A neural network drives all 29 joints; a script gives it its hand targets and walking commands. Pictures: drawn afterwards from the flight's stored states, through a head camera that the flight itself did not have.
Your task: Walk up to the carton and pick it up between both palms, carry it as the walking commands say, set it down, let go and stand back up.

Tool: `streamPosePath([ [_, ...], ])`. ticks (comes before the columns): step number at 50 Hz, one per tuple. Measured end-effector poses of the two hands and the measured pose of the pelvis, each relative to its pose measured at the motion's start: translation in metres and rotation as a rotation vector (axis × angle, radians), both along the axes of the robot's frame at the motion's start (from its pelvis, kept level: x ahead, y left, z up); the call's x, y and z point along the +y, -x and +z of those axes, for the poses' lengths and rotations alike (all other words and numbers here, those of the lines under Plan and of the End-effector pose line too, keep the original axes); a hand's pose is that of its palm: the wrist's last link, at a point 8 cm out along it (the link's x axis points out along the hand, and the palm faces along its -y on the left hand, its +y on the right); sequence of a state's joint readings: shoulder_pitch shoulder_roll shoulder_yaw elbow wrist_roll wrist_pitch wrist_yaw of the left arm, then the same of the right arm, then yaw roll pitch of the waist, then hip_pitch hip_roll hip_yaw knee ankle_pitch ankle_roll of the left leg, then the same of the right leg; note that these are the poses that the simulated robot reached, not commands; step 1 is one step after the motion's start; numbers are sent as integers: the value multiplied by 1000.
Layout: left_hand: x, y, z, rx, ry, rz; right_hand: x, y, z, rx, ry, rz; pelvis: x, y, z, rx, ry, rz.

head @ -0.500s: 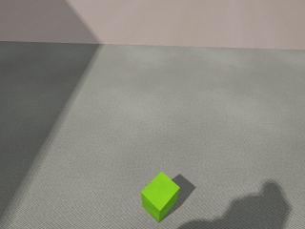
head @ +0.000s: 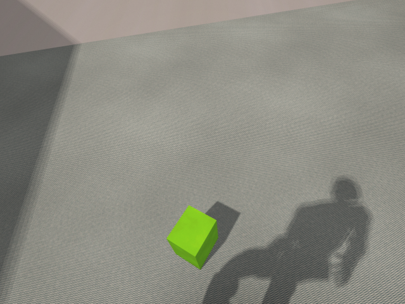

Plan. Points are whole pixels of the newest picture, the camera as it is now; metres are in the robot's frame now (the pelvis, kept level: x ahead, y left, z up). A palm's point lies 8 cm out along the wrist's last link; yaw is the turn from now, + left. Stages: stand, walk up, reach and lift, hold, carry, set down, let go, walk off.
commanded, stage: walk up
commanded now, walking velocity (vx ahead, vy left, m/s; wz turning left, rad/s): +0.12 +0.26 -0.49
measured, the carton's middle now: (194, 238) +0.46 +0.12 -0.64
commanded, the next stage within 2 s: none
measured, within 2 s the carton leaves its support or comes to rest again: neither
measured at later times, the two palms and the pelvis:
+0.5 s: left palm out of the picture -0.02 +0.30 -0.06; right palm out of the picture +0.10 -0.19 -0.13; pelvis +0.01 +0.05 +0.03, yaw -13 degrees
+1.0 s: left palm (4, 269) +0.22 +0.49 -0.11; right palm out of the picture -0.06 +0.04 -0.11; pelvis +0.05 +0.27 +0.02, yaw -26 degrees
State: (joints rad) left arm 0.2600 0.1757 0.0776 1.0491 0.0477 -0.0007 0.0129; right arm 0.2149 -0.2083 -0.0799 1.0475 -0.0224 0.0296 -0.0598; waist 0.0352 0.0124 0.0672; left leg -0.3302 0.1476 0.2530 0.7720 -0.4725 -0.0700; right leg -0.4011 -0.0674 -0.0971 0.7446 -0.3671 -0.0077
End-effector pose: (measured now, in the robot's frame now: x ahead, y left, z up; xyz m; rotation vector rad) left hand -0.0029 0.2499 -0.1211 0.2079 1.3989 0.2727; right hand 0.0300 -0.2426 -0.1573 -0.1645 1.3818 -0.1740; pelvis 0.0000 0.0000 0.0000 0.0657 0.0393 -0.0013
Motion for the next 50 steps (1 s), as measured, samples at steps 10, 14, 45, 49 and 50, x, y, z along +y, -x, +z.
streamPosePath([
  [10,-7,17,61,101,-86,-39,-9,-77,29,-167,-103,5,-7,-12,38,37,-84,-92],
  [14,0,26,71,125,-90,-47,2,-89,27,-180,-127,1,0,-12,41,26,-85,-121],
  [45,242,-165,11,-65,-10,-411,224,50,61,-89,107,-334,241,-39,25,0,93,-394],
  [49,245,-211,13,-120,10,-484,271,87,53,-19,82,-423,265,-46,23,-3,74,-438],
  [50,244,-221,13,-130,18,-500,284,95,50,-1,66,-445,270,-48,22,-1,70,-447],
])
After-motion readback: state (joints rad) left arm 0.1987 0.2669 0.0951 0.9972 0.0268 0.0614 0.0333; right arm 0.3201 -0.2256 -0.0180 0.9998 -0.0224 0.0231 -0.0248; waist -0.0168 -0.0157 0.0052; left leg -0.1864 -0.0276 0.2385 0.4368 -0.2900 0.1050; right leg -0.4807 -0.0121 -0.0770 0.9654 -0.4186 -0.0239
